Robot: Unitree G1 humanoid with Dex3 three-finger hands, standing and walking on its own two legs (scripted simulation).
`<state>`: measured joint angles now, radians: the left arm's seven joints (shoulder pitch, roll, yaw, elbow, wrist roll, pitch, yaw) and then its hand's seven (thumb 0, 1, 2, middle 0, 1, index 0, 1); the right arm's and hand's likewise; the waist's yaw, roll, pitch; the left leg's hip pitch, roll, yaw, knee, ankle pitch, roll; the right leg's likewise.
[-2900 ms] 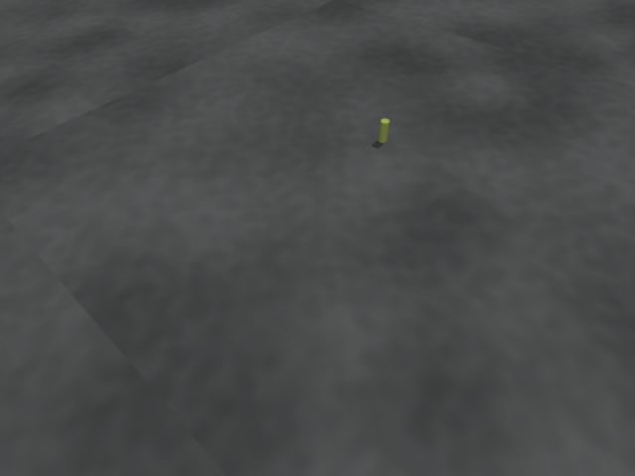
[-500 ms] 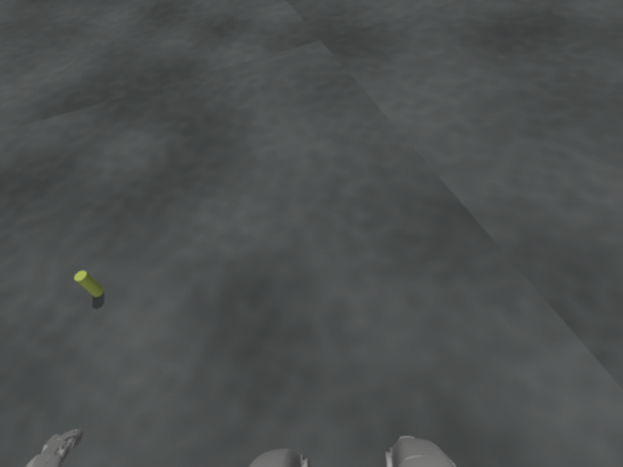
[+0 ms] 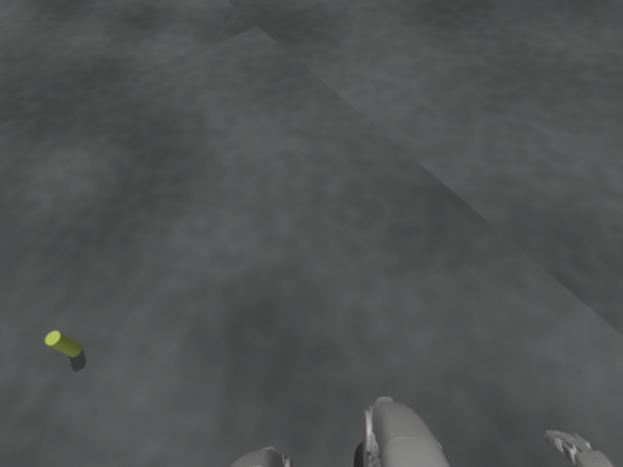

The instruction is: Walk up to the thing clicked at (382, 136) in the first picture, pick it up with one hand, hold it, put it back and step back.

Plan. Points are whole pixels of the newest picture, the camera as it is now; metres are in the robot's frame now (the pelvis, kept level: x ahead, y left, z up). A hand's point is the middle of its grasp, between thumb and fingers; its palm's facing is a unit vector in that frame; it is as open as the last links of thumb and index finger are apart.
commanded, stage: walk up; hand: left
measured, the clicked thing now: (64, 344) +0.55 +0.80 -0.68
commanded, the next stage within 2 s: none
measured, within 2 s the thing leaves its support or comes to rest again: neither
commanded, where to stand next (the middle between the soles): +0.09 +0.78 m, yaw -30 degrees
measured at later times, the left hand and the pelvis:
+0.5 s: hand out of the picture +0.15 +0.57 -0.12, palm faces -0.15 -0.73 -0.67, open 7.3 cm; pelvis +0.03 +0.23 -0.03, yaw -9 degrees
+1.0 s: hand out of the picture +0.17 +0.75 -0.11, palm faces -0.26 -0.73 -0.64, open 7.3 cm; pelvis +0.03 +0.46 -0.03, yaw -16 degrees
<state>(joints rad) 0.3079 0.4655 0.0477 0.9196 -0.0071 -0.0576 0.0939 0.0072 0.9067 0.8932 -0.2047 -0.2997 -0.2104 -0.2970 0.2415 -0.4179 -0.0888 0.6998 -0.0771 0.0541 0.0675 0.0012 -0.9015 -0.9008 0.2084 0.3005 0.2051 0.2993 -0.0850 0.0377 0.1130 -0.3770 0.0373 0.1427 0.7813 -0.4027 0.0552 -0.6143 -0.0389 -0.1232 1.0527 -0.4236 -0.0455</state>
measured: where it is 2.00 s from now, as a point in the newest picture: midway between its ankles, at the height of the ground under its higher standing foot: outside the picture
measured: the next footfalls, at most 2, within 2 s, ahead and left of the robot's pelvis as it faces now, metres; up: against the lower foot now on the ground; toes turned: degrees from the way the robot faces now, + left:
right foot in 0.08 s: +0.14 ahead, -0.06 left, +0.00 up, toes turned -8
left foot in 0.42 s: +0.10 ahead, +0.36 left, +0.00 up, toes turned -6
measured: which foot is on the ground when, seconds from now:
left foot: down 0.00-0.08, up 0.10-0.40, down 0.42-0.68, up 0.70-1.00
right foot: up 0.00-0.06, down 0.08-0.42, up 0.44-0.66, down 0.68-1.00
